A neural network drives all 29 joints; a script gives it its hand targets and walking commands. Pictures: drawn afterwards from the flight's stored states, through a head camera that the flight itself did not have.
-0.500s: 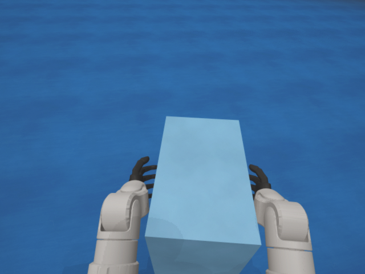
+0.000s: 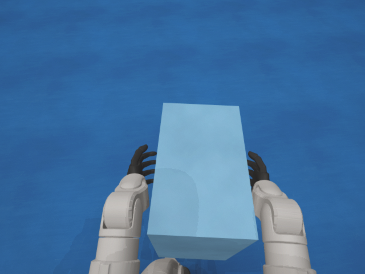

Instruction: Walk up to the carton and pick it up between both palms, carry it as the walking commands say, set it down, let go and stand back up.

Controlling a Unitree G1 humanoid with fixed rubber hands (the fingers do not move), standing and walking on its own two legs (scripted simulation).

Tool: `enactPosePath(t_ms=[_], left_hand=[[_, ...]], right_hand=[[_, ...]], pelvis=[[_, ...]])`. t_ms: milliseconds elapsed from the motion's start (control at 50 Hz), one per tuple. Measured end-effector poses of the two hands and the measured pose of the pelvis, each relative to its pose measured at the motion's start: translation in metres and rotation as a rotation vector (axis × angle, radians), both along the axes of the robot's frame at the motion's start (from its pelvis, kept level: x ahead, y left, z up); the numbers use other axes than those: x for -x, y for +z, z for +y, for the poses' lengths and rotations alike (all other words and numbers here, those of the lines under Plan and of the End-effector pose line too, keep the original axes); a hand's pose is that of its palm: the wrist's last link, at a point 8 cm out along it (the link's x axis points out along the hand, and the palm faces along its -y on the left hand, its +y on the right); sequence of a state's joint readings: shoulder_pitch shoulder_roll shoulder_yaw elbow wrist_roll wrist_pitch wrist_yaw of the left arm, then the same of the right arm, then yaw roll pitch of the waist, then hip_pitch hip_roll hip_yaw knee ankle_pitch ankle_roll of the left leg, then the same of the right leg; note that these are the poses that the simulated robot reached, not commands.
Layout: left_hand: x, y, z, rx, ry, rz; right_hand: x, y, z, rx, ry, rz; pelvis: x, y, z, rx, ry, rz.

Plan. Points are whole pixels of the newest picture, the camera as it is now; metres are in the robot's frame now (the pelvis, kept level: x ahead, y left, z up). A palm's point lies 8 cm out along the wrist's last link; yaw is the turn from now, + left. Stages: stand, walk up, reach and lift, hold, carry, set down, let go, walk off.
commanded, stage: carry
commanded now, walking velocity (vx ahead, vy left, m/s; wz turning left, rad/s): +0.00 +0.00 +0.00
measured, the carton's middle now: (196, 186) +0.31 +0.01 -0.03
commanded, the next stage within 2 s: none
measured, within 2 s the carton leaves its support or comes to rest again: neither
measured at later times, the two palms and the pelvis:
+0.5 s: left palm (119, 191) +0.26 +0.17 +0.03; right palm (246, 197) +0.27 -0.09 +0.02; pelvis -0.02 +0.03 +0.00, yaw +1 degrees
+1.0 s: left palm (150, 196) +0.25 +0.10 +0.05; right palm (284, 210) +0.25 -0.16 +0.04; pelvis -0.04 -0.02 +0.00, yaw -1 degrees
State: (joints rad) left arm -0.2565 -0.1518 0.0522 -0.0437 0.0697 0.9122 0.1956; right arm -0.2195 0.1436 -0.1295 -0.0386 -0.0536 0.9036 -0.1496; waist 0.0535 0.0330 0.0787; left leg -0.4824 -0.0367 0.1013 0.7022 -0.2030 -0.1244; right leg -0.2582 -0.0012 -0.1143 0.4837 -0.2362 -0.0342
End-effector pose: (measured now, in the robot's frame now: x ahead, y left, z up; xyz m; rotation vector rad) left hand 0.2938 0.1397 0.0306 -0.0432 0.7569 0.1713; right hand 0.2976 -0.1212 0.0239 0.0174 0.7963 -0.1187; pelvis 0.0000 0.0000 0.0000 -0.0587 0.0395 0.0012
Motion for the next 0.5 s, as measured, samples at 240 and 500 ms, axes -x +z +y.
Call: enactPosePath(t_ms=[240,500], left_hand=[[0.013,0.000,0.024,0.007,0.006,-0.001],[0.030,-0.001,0.030,-0.019,-0.009,-0.032]], right_hand=[[0.011,-0.003,0.023,0.002,0.026,0.007],[0.025,0.000,0.030,0.025,0.036,-0.023]], pelvis=[[0.010,0.007,0.019,-0.007,0.023,0.003],[0.021,-0.001,0.026,-0.019,0.010,-0.038]])
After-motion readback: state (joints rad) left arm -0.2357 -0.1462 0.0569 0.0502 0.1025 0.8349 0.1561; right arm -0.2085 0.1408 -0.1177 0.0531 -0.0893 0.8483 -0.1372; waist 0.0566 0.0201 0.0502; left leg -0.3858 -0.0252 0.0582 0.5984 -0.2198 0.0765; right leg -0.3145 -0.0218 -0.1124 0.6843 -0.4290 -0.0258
